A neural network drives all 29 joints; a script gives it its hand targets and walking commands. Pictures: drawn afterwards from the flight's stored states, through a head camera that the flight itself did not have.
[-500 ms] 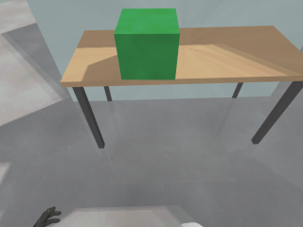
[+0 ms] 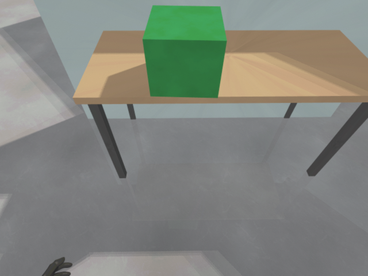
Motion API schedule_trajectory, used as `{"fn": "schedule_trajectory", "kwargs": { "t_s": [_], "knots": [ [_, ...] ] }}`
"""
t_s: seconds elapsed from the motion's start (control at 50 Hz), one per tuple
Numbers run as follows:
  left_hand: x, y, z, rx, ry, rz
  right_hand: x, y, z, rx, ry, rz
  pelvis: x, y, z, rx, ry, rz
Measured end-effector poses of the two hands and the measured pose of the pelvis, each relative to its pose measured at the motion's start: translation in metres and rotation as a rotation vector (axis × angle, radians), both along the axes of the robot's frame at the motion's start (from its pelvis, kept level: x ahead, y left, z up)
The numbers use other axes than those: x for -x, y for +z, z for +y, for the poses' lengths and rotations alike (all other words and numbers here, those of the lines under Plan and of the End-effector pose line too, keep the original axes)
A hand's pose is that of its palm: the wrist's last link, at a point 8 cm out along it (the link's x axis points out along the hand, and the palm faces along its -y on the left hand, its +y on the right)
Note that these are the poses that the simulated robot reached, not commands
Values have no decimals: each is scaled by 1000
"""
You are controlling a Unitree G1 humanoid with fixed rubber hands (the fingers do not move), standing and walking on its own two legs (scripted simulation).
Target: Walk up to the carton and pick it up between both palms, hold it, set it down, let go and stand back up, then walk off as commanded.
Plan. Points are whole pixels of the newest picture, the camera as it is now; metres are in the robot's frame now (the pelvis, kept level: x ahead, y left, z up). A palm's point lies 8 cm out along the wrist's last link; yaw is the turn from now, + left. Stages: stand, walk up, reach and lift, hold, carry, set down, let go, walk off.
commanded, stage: walk off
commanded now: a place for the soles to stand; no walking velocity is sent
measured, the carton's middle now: (185, 51) +0.86 +0.02 +0.02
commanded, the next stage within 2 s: stand in 0.88 s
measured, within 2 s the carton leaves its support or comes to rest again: neither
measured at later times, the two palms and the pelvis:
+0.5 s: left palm (57, 263) +0.16 +0.31 -0.08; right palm out of the picture +0.13 -0.34 -0.09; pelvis +0.06 -0.01 +0.00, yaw +1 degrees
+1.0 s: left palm (58, 259) +0.17 +0.30 -0.08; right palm (350, 271) +0.14 -0.33 -0.08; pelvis +0.04 -0.01 +0.00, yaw +1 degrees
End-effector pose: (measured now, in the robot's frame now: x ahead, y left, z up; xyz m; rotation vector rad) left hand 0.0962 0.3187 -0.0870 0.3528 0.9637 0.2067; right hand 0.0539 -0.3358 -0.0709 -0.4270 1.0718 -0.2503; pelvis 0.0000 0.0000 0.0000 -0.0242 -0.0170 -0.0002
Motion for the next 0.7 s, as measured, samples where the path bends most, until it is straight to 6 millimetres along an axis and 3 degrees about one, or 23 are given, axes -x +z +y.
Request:
{"fn": "schedule_trajectory", "kwargs": {
  "t_s": [0.08,0.24,0.36,0.48,0.7],
  "knots": [
    [-6,-4,-6,-8,3,9,-14,-12,0,-21,16,6,-11,-6,-5,-5,2,-6],
    [-36,0,0,-4,5,-7,-41,-10,11,-31,29,-2,-36,-3,0,-4,8,4],
    [-63,0,-11,-9,-7,-18,-52,-14,-2,-30,23,22,-50,-5,-10,-12,6,11],
    [-65,3,-15,-15,0,-2,-70,-16,-4,-40,32,18,-58,-3,-13,-20,12,14],
    [-78,2,-11,3,-3,-45,-88,-12,12,-51,56,-29,-59,-3,-7,-20,13,14]
  ]
}}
